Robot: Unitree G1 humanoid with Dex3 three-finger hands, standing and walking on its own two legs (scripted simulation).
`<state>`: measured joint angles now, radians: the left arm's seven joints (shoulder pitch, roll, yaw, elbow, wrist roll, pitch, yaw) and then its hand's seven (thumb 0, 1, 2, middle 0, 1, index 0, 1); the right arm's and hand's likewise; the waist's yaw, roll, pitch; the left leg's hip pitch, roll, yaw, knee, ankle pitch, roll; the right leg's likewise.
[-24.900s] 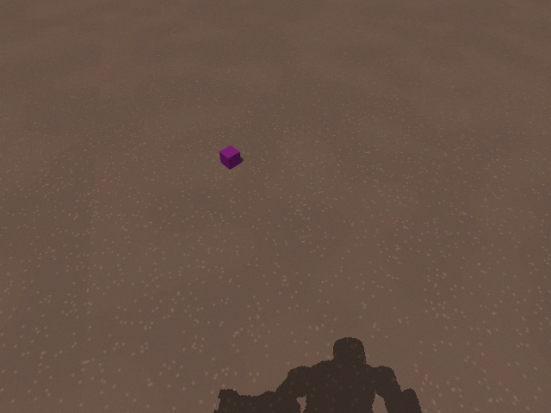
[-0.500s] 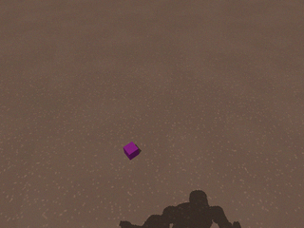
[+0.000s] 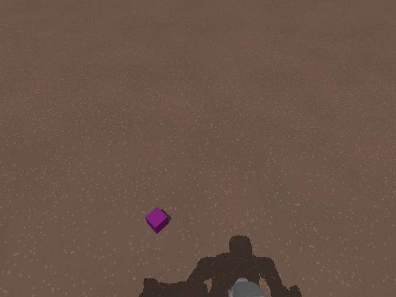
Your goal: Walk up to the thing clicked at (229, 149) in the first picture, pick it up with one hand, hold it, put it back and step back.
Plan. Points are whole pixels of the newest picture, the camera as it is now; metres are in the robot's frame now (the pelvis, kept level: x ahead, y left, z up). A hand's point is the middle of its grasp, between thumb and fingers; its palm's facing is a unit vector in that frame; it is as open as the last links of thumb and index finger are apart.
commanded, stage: walk up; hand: left
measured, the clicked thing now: (157, 220) +0.59 +0.20 -0.73
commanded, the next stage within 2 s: none
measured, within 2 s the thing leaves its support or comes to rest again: neither
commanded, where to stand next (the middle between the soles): +0.20 -0.04 m, yaw +1 degrees
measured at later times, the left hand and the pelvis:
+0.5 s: hand (108, 263) +0.23 +0.23 -0.17, palm faces -0.01 -0.94 -0.34, open 7.4 cm; pelvis +0.15 -0.03 -0.02, yaw +1 degrees
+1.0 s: hand out of the picture +0.16 +0.22 -0.15, palm faces -0.01 -0.90 -0.44, open 7.4 cm; pelvis +0.12 -0.06 -0.01, yaw +0 degrees
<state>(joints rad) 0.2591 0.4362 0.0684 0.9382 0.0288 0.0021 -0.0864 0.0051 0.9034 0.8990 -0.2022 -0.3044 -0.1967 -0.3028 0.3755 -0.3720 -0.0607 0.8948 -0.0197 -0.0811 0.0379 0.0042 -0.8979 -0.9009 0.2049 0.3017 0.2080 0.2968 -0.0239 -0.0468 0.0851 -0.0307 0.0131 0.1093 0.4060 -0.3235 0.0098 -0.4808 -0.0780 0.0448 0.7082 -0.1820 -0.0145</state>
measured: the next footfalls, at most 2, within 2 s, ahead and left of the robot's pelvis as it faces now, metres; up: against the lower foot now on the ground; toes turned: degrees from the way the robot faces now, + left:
right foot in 0.08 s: +0.18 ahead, -0.15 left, +0.00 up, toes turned -3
left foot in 0.48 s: +0.28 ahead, +0.08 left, +0.00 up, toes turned +1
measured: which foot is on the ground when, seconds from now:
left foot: down 0.00-0.14, up 0.16-0.46, down 0.48-0.82, up 0.84-1.00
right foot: up 0.00-0.06, down 0.08-0.50, up 0.52-0.76, down 0.78-1.00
